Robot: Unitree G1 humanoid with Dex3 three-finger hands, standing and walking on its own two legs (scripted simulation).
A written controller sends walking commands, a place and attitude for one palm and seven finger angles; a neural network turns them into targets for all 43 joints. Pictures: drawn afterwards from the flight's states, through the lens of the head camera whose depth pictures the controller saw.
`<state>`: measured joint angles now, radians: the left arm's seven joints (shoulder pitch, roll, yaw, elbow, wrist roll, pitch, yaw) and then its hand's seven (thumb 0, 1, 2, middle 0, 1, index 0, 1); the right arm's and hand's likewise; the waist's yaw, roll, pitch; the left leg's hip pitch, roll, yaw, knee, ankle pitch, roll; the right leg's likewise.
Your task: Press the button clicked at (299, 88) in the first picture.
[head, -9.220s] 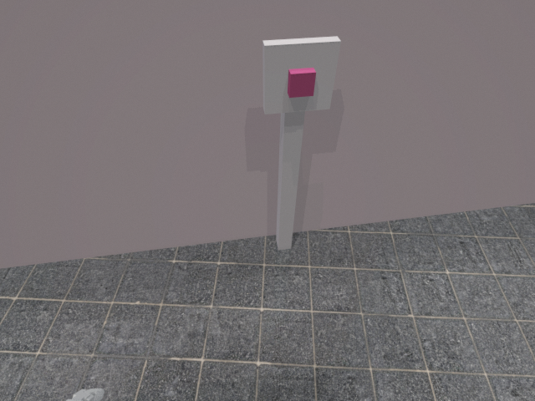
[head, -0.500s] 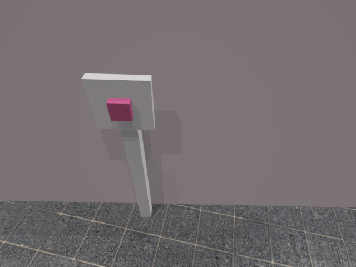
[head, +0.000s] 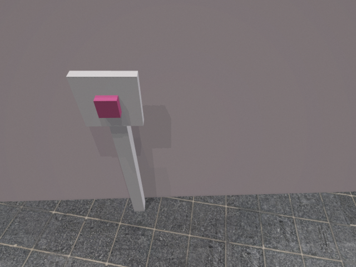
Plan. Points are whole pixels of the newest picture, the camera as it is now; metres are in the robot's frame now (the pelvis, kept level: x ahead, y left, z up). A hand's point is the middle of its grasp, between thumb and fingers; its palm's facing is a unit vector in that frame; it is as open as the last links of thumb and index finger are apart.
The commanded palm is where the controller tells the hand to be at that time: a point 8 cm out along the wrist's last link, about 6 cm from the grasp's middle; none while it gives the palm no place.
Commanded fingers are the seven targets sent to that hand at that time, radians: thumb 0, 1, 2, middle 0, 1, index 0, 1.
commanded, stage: come to a stop and stand still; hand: left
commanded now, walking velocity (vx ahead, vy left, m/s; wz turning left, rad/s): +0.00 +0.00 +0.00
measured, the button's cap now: (108, 106) +0.53 +0.23 +0.07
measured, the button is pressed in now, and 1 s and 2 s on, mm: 0 0 0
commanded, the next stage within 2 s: look again from close up in 0.10 s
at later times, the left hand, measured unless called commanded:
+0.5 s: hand out of the picture +0.01 +0.17 -0.17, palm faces +0.03 -0.99 -0.17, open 7.3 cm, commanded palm none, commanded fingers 0.00 0.90 0.90 -0.20 -0.30 -0.20 -0.30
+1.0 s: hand (92, 253) +0.17 +0.20 -0.05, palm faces +0.25 -0.95 -0.18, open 6.9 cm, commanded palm +0.12 +0.22 -0.05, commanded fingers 0.00 0.90 0.90 -0.47 -0.60 -0.47 -0.60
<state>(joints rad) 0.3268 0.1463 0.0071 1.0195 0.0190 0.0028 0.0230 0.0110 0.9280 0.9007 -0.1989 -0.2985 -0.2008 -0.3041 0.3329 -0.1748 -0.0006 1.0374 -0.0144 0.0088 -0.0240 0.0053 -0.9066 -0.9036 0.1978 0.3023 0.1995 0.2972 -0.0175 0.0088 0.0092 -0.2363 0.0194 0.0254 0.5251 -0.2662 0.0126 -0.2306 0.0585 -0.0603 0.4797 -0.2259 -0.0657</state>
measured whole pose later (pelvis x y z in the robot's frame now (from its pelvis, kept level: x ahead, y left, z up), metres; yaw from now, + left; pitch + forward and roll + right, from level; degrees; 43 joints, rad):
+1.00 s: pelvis +0.01 +0.01 -0.01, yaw +2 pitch +1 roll +0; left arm 0.49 0.18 -0.01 0.18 -0.16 -0.10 0.14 0.05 0.97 0.90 -0.26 -0.37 -0.26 -0.38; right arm 0.33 -0.24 0.00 0.82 0.04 -0.25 -0.07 0.02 -0.92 -0.90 0.20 0.30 0.20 0.30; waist -0.04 0.04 -0.03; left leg -0.32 -0.04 0.01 0.60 -0.30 0.03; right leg -0.33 0.00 -0.07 0.62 -0.31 -0.03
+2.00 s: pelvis +0.01 +0.01 -0.05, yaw +2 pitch +10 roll -1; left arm 0.51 0.22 0.14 -0.16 -0.26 -0.35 -0.14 0.01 0.90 0.90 -1.29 -1.49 -1.29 -1.50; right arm 0.24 -0.25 -0.01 0.51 0.03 -0.17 -0.06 0.01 -0.90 -0.90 0.20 0.30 0.20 0.30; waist -0.01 0.03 -0.12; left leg -0.67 0.00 0.00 0.97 -0.48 0.02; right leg -0.66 0.02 -0.10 0.93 -0.46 -0.05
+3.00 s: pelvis +0.02 +0.01 -0.03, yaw +2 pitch +6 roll -1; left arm 0.30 0.25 0.22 -0.04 -0.29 -0.22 -0.22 0.01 0.90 0.90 -1.30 -1.50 -1.30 -1.50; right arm 0.25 -0.25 0.05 0.57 0.04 -0.21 -0.06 0.01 -0.90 -0.90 0.20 0.30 0.20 0.30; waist 0.01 0.04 -0.08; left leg -0.49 -0.01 0.00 0.80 -0.41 0.03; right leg -0.48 0.02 -0.09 0.76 -0.39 -0.04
